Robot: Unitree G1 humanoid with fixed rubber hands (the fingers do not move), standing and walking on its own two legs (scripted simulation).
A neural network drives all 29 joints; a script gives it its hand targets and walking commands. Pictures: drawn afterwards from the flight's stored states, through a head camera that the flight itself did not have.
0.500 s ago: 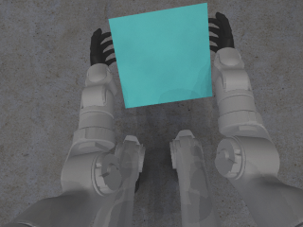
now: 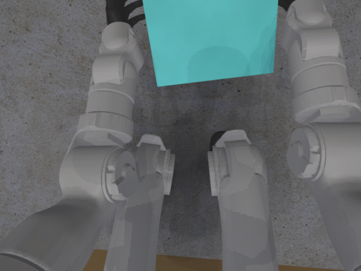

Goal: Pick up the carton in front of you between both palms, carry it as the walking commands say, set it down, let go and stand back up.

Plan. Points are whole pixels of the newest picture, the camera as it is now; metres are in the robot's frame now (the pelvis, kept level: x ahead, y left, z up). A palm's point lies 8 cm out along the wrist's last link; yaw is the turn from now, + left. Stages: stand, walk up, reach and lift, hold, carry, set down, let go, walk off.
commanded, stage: set down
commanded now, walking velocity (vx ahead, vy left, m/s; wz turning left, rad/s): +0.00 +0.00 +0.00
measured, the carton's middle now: (204, 19) +0.54 -0.08 -0.25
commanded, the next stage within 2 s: none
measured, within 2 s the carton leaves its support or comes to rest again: rests again in 0.94 s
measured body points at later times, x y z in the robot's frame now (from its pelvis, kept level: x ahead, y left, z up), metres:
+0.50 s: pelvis +0.00 +0.01 -0.03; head +0.35 -0.04 +0.25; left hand +0.55 +0.08 -0.17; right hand +0.55 -0.23 -0.17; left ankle +0.10 +0.12 -0.37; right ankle +0.12 -0.11 -0.37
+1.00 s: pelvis +0.02 +0.00 -0.03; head +0.38 -0.04 +0.23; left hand +0.57 +0.08 -0.19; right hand +0.57 -0.23 -0.19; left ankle +0.10 +0.12 -0.37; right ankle +0.12 -0.11 -0.37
